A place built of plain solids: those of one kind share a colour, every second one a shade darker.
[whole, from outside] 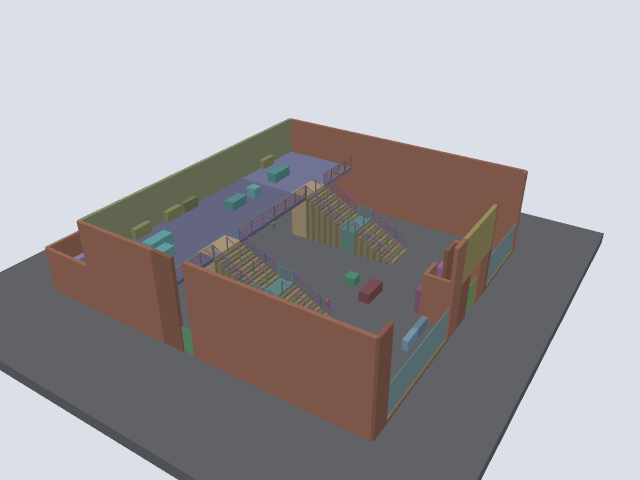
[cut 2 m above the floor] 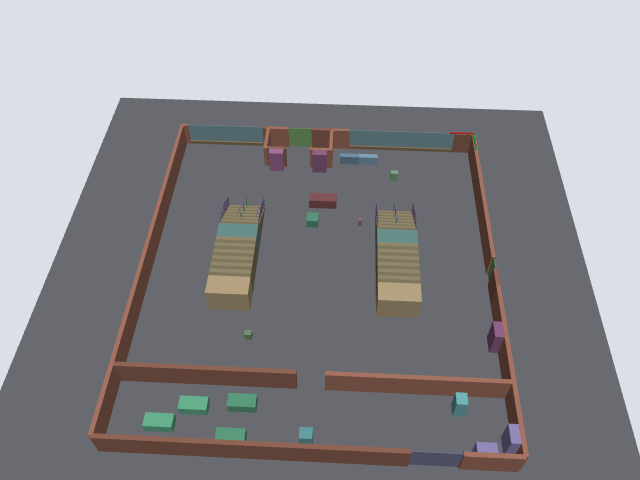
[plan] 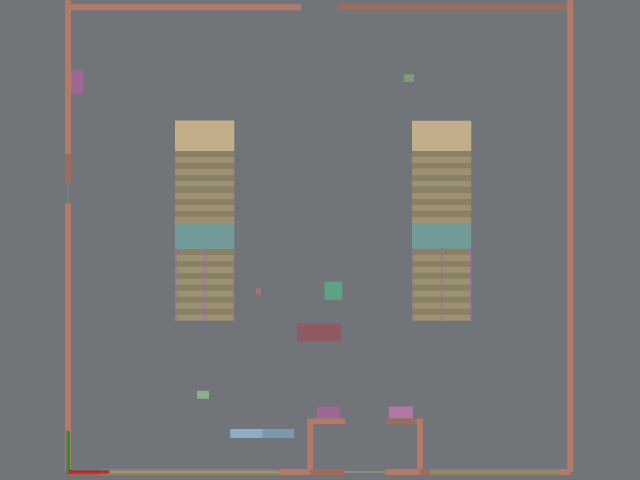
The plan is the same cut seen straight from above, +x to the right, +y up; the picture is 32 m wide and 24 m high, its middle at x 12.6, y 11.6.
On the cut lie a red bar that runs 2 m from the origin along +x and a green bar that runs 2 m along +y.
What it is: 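A public foyer; a double-height hall behind a glazed front, a pair of broad open stairs up to an upper foyer across the back, seats and tables in groups, a desk by the way in, a back room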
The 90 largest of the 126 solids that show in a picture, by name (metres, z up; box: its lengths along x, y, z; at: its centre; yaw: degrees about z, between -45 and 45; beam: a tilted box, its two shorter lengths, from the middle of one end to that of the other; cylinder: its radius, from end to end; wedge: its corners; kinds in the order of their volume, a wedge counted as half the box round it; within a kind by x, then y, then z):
{
 "wall_1": {"box": [0.3, 13.44, 7.51], "at": [0.0, 6.72, 3.71]},
 "wall_2": {"box": [0.3, 1.76, 7.51], "at": [0.0, 15.32, 3.71]},
 "wall_3": {"box": [0.3, 7.33, 3.87], "at": [0.0, 19.57, 1.89]},
 "wall_4": {"box": [0.3, 7.33, 3.64], "at": [0.0, 19.57, 5.64]},
 "wall_5": {"box": [0.3, 4.69, 3.87], "at": [0.0, 25.58, 1.89]},
 "wall_6": {"box": [1.56, 0.3, 7.51], "at": [0.78, 0.0, 3.71]},
 "wall_7": {"box": [3.52, 0.3, 3.87], "at": [1.76, 27.93, 1.89]},
 "wall_8": {"box": [11.51, 0.3, 3.87], "at": [5.9, 23.23, 1.89]},
 "wall_9": {"box": [1.56, 0.3, 7.51], "at": [11.34, 0.0, 3.71]},
 "wall_10": {"box": [0.3, 2.53, 3.87], "at": [12.11, 1.42, 1.89]},
 "wall_11": {"box": [1.74, 0.3, 3.87], "at": [12.99, 0.0, 1.89]},
 "wall_12": {"box": [1.59, 0.3, 3.87], "at": [13.06, 2.53, 1.89]},
 "wall_13": {"box": [18.59, 0.3, 3.87], "at": [15.82, 27.93, 1.89]},
 "wall_14": {"box": [1.59, 0.3, 3.87], "at": [16.66, 2.53, 1.89]},
 "wall_15": {"box": [1.74, 0.3, 3.87], "at": [16.73, 0.0, 1.89]},
 "wall_16": {"box": [0.3, 2.53, 3.87], "at": [17.6, 1.42, 1.89]},
 "wall_17": {"box": [0.5, 0.3, 7.51], "at": [17.85, 0.0, 3.71]},
 "wall_18": {"box": [11.51, 0.3, 3.87], "at": [19.21, 23.23, 1.89]},
 "wall_19": {"box": [0.5, 0.3, 7.51], "at": [24.87, 0.0, 3.71]},
 "wall_20": {"box": [0.3, 16.2, 7.51], "at": [25.12, 8.1, 3.71]},
 "wall_21": {"box": [0.3, 7.33, 3.87], "at": [25.12, 19.57, 1.89]},
 "wall_22": {"box": [0.3, 7.33, 3.64], "at": [25.12, 19.57, 5.64]},
 "wall_23": {"box": [0.3, 4.69, 3.87], "at": [25.12, 25.58, 1.89]},
 "stair_tread_slab_1": {"box": [2.97, 0.32, 1.0], "at": [6.83, 9.22, 0.45]},
 "stair_tread_slab_2": {"box": [2.97, 0.32, 1.16], "at": [6.83, 9.52, 0.53]},
 "stair_tread_slab_3": {"box": [2.97, 0.32, 1.32], "at": [6.83, 9.82, 0.61]},
 "stair_tread_slab_4": {"box": [2.97, 0.32, 1.48], "at": [6.83, 10.12, 0.69]},
 "stair_tread_slab_5": {"box": [2.97, 0.32, 1.64], "at": [6.83, 10.42, 0.77]},
 "stair_tread_slab_6": {"box": [2.97, 0.32, 1.8], "at": [6.83, 10.71, 0.85]},
 "stair_tread_slab_7": {"box": [2.97, 0.32, 1.95], "at": [6.83, 11.01, 0.93]},
 "stair_tread_slab_8": {"box": [2.97, 0.32, 2.27], "at": [6.83, 12.6, 1.08]},
 "stair_tread_slab_9": {"box": [2.97, 0.32, 2.43], "at": [6.83, 12.91, 1.16]},
 "stair_tread_slab_10": {"box": [2.97, 0.32, 2.59], "at": [6.83, 13.21, 1.24]},
 "stair_tread_slab_11": {"box": [2.97, 0.32, 2.74], "at": [6.83, 13.51, 1.32]},
 "stair_tread_slab_12": {"box": [2.97, 0.32, 2.9], "at": [6.83, 13.81, 1.4]},
 "stair_tread_slab_13": {"box": [2.97, 0.32, 3.06], "at": [6.83, 14.11, 1.48]},
 "stair_tread_slab_14": {"box": [2.97, 0.32, 3.22], "at": [6.83, 14.41, 1.56]},
 "stair_tread_slab_15": {"box": [2.97, 0.32, 3.38], "at": [6.83, 14.71, 1.64]},
 "stair_tread_slab_16": {"box": [2.97, 0.32, 3.54], "at": [6.83, 15.01, 1.72]},
 "stair_tread_slab_17": {"box": [2.97, 0.32, 3.7], "at": [6.83, 15.31, 1.8]},
 "stair_tread_slab_18": {"box": [2.97, 0.32, 3.86], "at": [6.83, 15.61, 1.88]},
 "stair_tread_slab_19": {"box": [2.97, 0.32, 4.01], "at": [6.83, 15.91, 1.96]},
 "stair_tread_slab_20": {"box": [2.97, 0.32, 1.0], "at": [18.68, 9.22, 0.45]},
 "stair_tread_slab_21": {"box": [2.97, 0.32, 1.16], "at": [18.68, 9.52, 0.53]},
 "stair_tread_slab_22": {"box": [2.97, 0.32, 1.32], "at": [18.68, 9.82, 0.61]},
 "stair_tread_slab_23": {"box": [2.97, 0.32, 1.48], "at": [18.68, 10.12, 0.69]},
 "stair_tread_slab_24": {"box": [2.97, 0.32, 1.64], "at": [18.68, 10.42, 0.77]},
 "stair_tread_slab_25": {"box": [2.97, 0.32, 1.8], "at": [18.68, 10.71, 0.85]},
 "stair_tread_slab_26": {"box": [2.97, 0.32, 1.95], "at": [18.68, 11.01, 0.93]},
 "stair_tread_slab_27": {"box": [2.97, 0.32, 2.27], "at": [18.68, 12.6, 1.08]},
 "stair_tread_slab_28": {"box": [2.97, 0.32, 2.43], "at": [18.68, 12.91, 1.16]},
 "stair_tread_slab_29": {"box": [2.97, 0.32, 2.59], "at": [18.68, 13.21, 1.24]},
 "stair_tread_slab_30": {"box": [2.97, 0.32, 2.74], "at": [18.68, 13.51, 1.32]},
 "stair_tread_slab_31": {"box": [2.97, 0.32, 2.9], "at": [18.68, 13.81, 1.4]},
 "stair_tread_slab_32": {"box": [2.97, 0.32, 3.06], "at": [18.68, 14.11, 1.48]},
 "stair_tread_slab_33": {"box": [2.97, 0.32, 3.22], "at": [18.68, 14.41, 1.56]},
 "stair_tread_slab_34": {"box": [2.97, 0.32, 3.38], "at": [18.68, 14.71, 1.64]},
 "stair_tread_slab_35": {"box": [2.97, 0.32, 3.54], "at": [18.68, 15.01, 1.72]},
 "stair_tread_slab_36": {"box": [2.97, 0.32, 3.7], "at": [18.68, 15.31, 1.8]},
 "stair_tread_slab_37": {"box": [2.97, 0.32, 3.86], "at": [18.68, 15.61, 1.88]},
 "stair_tread_slab_38": {"box": [2.97, 0.32, 4.01], "at": [18.68, 15.91, 1.96]},
 "floor_slab_1": {"box": [5.21, 7.03, 0.3], "at": [2.75, 19.57, 3.97]},
 "floor_slab_2": {"box": [2.97, 5.52, 0.3], "at": [6.83, 20.32, 3.97]},
 "floor_slab_3": {"box": [8.9, 7.03, 0.3], "at": [12.76, 19.57, 3.97]},
 "floor_slab_4": {"box": [2.97, 5.52, 0.3], "at": [18.68, 20.32, 3.97]},
 "floor_slab_5": {"box": [4.81, 7.03, 0.3], "at": [22.56, 19.57, 3.97]},
 "stair_landing_top_slab_1": {"box": [2.97, 1.52, 4.17], "at": [6.83, 16.81, 2.04]},
 "stair_landing_top_slab_2": {"box": [2.97, 1.52, 4.17], "at": [18.68, 16.81, 2.04]},
 "wall_back_1": {"box": [25.12, 0.3, 3.64], "at": [12.56, 23.23, 5.64]},
 "stair_landing_slab_1": {"box": [2.97, 1.31, 2.11], "at": [6.83, 11.81, 1.01]},
 "stair_landing_slab_2": {"box": [2.97, 1.31, 2.11], "at": [18.68, 11.81, 1.01]},
 "wall_front_1": {"box": [6.09, 0.3, 3.64], "at": [14.86, 0.0, 5.64]},
 "mtable_1": {"box": [1.8, 0.9, 0.8], "at": [3.25, 19.13, 4.47]},
 "mtable_2": {"box": [2.2, 0.9, 0.9], "at": [4.24, 20.47, 4.52]},
 "mtable_3": {"box": [1.8, 0.9, 0.8], "at": [12.62, 19.98, 4.47]},
 "mtable_4": {"box": [2.2, 0.9, 0.9], "at": [19.12, 20.34, 4.52]},
 "stockpallet_1": {"box": [1.8, 0.9, 0.8], "at": [16.79, 24.69, 0.35]},
 "stockpallet_2": {"box": [1.8, 0.9, 0.8], "at": [17.21, 26.96, 0.35]},
 "stockpallet_3": {"box": [1.8, 0.9, 0.8], "at": [19.81, 25.02, 0.35]},
 "stockpallet_4": {"box": [1.8, 0.9, 0.8], "at": [21.74, 26.23, 0.35]},
 "wallshelf_1": {"box": [0.6, 1.2, 2.05], "at": [0.45, 19.48, 0.97]},
 "wallshelf_2": {"box": [1.2, 0.6, 2.05], "at": [13.02, 2.98, 0.97]},
 "wallshelf_3": {"box": [1.2, 0.6, 2.05], "at": [16.65, 2.98, 0.97]},
 "stockrack_1": {"box": [0.6, 1.2, 2.05], "at": [0.45, 26.58, 0.97]},
 "stockrack_2": {"box": [1.2, 0.6, 2.05], "at": [2.16, 27.48, 0.97]},
 "clutter_roll_cage_body_1": {"box": [0.72, 0.8, 1.75], "at": [3.25, 24.37, 0.82]},
 "clutter_roll_cage_body_2": {"box": [0.8, 0.72, 1.6], "at": [12.62, 26.95, 0.75]},
 "set_sofa_1": {"box": [2.2, 0.9, 0.9], "at": [12.55, 6.98, 0.4]},
 "wall_sill_front_1": {"box": [9.0, 0.3, 0.35], "at": [6.06, 0.0, 0.12]},
 "front_pane_1": {"box": [9.0, 0.04, 2.5], "at": [6.06, 0.0, 1.55]}
}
